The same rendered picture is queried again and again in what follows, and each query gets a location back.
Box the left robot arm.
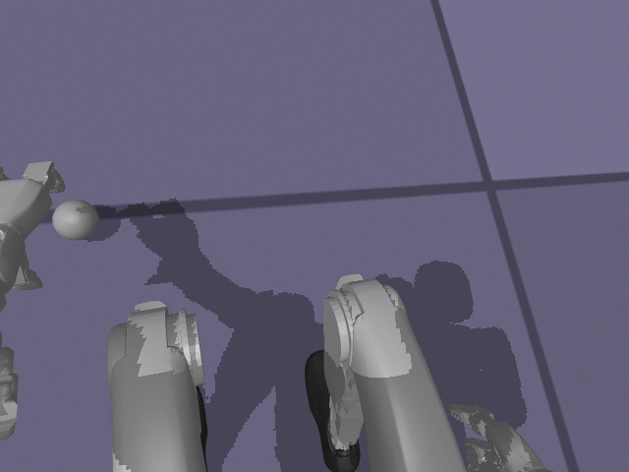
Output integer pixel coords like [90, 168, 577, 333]
[0, 224, 26, 441]

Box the right robot foot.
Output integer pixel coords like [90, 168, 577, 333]
[305, 350, 360, 472]

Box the ball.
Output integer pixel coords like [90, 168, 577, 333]
[52, 200, 99, 240]

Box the right robot hand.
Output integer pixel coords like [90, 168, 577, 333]
[449, 404, 545, 472]

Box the left robot hand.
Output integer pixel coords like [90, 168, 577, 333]
[0, 161, 65, 290]

